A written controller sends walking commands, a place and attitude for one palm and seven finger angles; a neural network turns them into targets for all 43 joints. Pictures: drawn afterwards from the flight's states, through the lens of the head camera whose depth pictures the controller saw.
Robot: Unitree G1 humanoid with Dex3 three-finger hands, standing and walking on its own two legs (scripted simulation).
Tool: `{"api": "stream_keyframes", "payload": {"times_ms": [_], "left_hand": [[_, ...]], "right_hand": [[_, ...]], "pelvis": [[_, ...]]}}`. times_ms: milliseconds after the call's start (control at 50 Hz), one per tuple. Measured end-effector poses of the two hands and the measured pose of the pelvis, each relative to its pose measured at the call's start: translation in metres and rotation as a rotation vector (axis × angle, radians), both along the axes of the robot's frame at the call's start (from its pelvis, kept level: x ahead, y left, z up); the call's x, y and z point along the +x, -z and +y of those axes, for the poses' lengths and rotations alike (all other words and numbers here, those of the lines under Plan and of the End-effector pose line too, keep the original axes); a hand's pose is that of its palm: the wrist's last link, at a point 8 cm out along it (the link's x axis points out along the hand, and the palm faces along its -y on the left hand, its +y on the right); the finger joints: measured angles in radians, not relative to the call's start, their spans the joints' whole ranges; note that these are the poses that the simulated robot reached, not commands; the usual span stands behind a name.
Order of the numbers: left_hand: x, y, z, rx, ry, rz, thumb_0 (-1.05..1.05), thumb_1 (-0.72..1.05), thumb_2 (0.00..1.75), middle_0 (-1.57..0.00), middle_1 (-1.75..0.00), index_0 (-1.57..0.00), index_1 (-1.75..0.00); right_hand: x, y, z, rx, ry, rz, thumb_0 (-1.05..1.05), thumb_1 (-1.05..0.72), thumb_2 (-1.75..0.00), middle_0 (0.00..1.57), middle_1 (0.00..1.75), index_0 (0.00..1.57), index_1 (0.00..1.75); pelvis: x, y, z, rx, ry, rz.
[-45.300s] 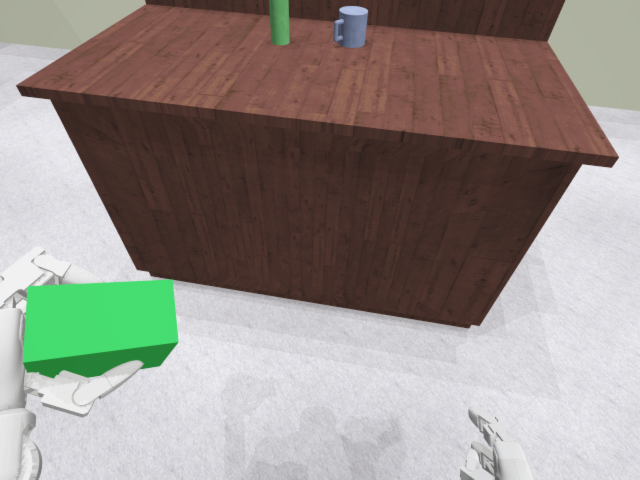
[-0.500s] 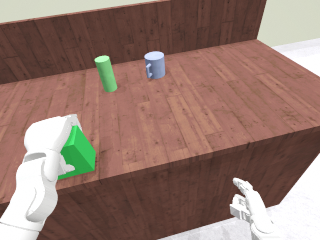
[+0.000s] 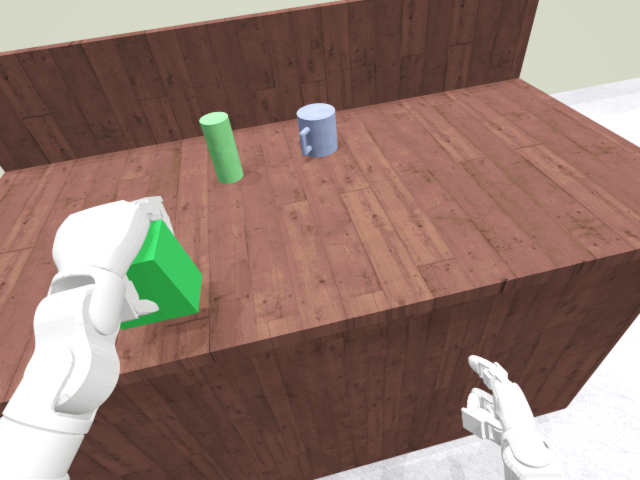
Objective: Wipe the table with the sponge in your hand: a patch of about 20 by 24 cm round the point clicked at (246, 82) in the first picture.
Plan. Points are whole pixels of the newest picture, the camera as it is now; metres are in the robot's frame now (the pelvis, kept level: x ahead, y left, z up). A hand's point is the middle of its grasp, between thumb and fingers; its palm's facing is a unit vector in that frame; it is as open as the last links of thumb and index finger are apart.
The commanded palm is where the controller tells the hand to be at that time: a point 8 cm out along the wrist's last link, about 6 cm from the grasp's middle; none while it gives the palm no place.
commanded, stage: lift the sponge slowly off the table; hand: left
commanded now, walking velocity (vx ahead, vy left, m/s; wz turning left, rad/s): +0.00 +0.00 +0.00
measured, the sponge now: (148, 285) +0.27 +0.27 +0.14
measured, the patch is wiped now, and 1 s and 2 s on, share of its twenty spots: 1.00 1.00 1.00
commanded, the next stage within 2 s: bring the sponge back beside the body in 0.68 s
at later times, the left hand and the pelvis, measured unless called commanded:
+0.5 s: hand (127, 240) +0.27 +0.26 +0.21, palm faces +0.25 -0.10 -0.96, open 10.2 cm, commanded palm +0.22 +0.26 +0.28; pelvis +0.00 +0.00 +0.00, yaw +0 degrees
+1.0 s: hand (120, 245) +0.26 +0.26 +0.22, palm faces +0.22 -0.09 -0.97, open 10.2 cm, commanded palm +0.20 +0.26 +0.29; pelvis -0.01 -0.01 +0.00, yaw +0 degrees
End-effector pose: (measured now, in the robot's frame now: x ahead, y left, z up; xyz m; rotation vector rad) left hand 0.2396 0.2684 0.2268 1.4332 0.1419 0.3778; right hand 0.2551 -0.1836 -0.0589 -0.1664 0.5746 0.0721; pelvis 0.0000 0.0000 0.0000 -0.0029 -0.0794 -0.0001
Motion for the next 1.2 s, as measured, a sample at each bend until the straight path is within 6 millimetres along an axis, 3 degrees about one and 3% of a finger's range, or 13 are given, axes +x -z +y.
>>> {"api": "stream_keyframes", "payload": {"times_ms": [180,660,1000,1200], "left_hand": [[0.004,-0.015,-0.002,-0.012,-0.012,-0.042,-0.01,-0.51,1.05,-0.71,-1.34,-0.73,-1.32],[-0.001,-0.047,-0.008,-0.007,-0.022,-0.101,-0.01,-0.51,1.05,-0.71,-1.34,-0.74,-1.32],[-0.012,-0.037,-0.007,0.002,-0.013,-0.053,-0.01,-0.52,1.05,-0.71,-1.33,-0.74,-1.32],[-0.031,-0.037,-0.004,-0.01,-0.005,-0.078,-0.01,-0.52,1.05,-0.71,-1.33,-0.74,-1.32]], "right_hand": [[0.002,-0.004,0.01,0.027,-0.016,-0.012,0.01,-0.9,-0.9,0.2,0.3,0.2,0.3],[0.004,-0.008,-0.001,0.023,-0.009,-0.036,0.01,-0.9,-0.9,0.2,0.3,0.2,0.3],[-0.005,0.0,-0.014,0.003,0.013,-0.018,0.01,-0.9,-0.9,0.2,0.3,0.2,0.3],[-0.001,-0.004,-0.006,0.009,0.001,-0.041,0.01,-0.9,-0.9,0.2,0.3,0.2,0.3]], "pelvis": [[-0.002,0.0,0.0,0.002,0.006,0.005],[-0.007,0.001,-0.008,0.005,0.003,0.004],[-0.009,0.003,-0.011,0.007,0.008,0.002],[-0.01,0.004,-0.008,0.005,0.007,-0.004]]}}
